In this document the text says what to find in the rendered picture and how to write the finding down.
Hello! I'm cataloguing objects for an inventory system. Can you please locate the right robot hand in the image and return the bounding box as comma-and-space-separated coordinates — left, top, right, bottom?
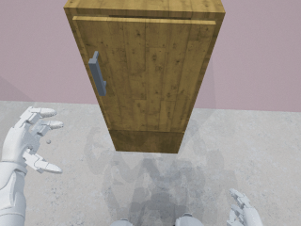
227, 188, 263, 226

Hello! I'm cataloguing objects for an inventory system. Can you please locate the robot right shin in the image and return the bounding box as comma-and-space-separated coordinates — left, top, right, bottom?
182, 213, 192, 217

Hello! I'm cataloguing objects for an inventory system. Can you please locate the left robot hand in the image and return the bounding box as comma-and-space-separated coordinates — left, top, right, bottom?
1, 106, 65, 174

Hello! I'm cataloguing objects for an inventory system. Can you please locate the right robot thigh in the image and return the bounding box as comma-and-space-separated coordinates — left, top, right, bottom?
175, 216, 204, 226

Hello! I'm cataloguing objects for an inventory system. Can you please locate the cupboard door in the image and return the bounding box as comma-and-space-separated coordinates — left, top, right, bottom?
72, 16, 216, 133

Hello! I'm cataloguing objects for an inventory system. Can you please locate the left robot forearm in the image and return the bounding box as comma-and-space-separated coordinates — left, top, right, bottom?
0, 161, 28, 226

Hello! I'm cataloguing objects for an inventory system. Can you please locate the handle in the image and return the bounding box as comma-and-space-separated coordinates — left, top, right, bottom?
88, 51, 106, 96

